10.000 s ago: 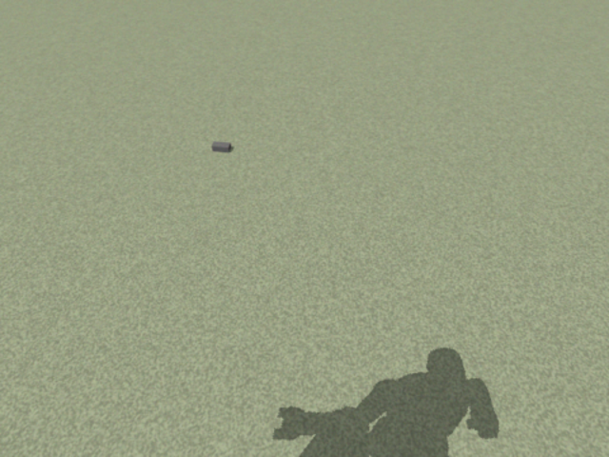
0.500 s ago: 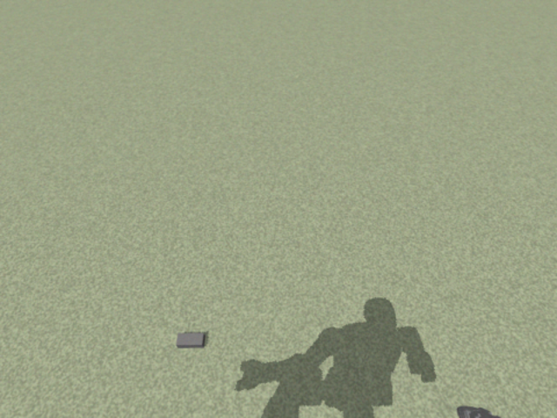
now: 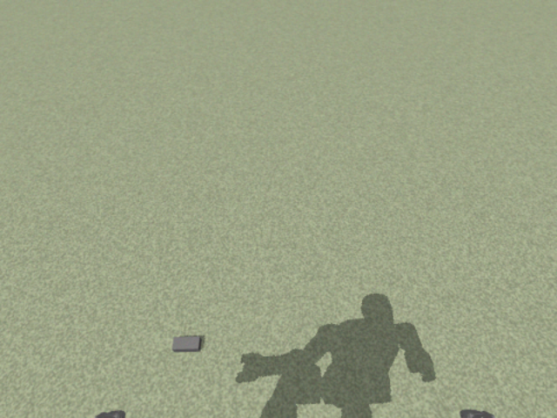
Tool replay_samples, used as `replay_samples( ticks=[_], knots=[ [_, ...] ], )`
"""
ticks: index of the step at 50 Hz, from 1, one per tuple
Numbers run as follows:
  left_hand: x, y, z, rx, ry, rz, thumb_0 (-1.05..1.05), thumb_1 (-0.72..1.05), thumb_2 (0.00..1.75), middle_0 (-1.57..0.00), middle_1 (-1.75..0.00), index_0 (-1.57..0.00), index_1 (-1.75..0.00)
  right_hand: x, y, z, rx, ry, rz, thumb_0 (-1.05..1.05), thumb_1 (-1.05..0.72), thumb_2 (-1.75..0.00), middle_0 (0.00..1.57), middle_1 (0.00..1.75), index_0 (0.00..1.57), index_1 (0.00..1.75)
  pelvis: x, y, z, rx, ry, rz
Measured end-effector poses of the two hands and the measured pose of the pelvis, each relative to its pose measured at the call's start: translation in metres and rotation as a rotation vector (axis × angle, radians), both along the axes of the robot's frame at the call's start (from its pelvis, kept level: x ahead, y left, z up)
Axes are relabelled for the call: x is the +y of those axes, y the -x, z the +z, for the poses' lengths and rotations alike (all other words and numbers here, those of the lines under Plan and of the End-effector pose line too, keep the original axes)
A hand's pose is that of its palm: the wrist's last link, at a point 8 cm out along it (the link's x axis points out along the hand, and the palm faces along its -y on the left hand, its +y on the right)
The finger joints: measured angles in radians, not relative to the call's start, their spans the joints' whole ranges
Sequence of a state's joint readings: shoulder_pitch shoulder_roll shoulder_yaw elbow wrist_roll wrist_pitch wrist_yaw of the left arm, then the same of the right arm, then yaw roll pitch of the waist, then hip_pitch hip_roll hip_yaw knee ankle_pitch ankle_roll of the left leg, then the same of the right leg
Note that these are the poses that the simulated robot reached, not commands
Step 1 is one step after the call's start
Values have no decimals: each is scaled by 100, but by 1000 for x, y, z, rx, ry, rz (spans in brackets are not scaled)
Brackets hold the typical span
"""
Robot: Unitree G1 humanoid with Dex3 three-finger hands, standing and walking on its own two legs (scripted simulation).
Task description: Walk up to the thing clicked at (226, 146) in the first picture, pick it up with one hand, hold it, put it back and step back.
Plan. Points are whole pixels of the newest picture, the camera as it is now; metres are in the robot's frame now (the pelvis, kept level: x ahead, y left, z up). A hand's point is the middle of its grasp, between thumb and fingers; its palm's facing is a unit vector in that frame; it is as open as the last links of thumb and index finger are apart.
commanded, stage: stand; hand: left
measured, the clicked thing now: (187, 344) +0.43 +0.35 -0.76
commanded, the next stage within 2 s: rise first in 1.60 s
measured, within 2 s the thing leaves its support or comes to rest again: neither
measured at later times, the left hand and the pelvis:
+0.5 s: hand out of the picture +0.07 +0.25 -0.16, palm faces -0.02 -0.94 -0.34, open 7.4 cm; pelvis +0.00 +0.00 +0.00, yaw +0 degrees
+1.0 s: hand out of the picture +0.06 +0.25 -0.16, palm faces -0.03 -0.94 -0.34, open 7.4 cm; pelvis +0.00 +0.00 +0.00, yaw +0 degrees
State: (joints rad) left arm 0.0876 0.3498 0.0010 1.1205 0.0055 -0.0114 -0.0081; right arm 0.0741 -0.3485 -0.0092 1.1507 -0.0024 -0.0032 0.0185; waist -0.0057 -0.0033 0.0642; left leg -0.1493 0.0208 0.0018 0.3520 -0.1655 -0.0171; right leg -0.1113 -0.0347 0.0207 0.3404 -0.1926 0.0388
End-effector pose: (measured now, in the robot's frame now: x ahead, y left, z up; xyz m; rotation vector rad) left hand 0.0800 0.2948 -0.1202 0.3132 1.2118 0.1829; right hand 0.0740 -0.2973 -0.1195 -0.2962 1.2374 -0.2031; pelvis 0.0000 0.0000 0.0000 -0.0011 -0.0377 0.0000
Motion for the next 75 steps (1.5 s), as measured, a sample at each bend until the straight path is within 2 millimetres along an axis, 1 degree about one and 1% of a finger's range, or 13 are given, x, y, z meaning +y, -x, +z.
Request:
replay_samples(
  ticks=[8,18,32,42,50,56,68,75],
  knots=[
    [1,-5,2,-12,-1,1,1,91,90,-21,-30,-20,-30,2,-6,1,-17,0,9,1,-91,-90,21,30,20,30,1,-2,0,-1,-1,0],
    [2,7,1,11,-5,13,1,91,90,-21,-30,-20,-30,1,-6,1,-15,0,14,1,-91,-90,21,30,20,30,0,-1,1,-7,-2,1],
    [2,20,-1,30,0,20,1,90,90,-21,-30,-20,-30,-1,4,1,2,4,11,1,-91,-90,21,30,20,30,-1,2,1,-9,-1,3],
    [3,22,-1,29,-3,18,1,90,90,-21,-30,-20,-30,0,9,0,5,3,9,1,-91,-90,21,30,20,30,0,4,0,-10,-2,3],
    [4,24,-1,45,-7,19,1,90,90,-21,-30,-20,-30,-1,13,-2,28,0,7,1,-91,-90,21,30,20,30,0,2,0,-1,-3,5],
    [4,21,-1,49,-9,17,1,90,90,-21,-30,-20,-30,-1,10,-2,35,1,6,1,-91,-90,21,30,20,30,0,-2,0,3,-2,5],
    [2,3,0,12,-4,6,1,90,90,-21,-30,-20,-30,0,-6,1,0,4,15,1,-91,-90,21,30,20,30,0,-7,0,0,-2,4],
    [2,0,0,4,-3,4,1,90,90,-21,-30,-20,-30,1,-9,2,-12,8,16,1,-91,-90,21,30,20,30,1,-8,0,-3,-1,3]
  ],
)
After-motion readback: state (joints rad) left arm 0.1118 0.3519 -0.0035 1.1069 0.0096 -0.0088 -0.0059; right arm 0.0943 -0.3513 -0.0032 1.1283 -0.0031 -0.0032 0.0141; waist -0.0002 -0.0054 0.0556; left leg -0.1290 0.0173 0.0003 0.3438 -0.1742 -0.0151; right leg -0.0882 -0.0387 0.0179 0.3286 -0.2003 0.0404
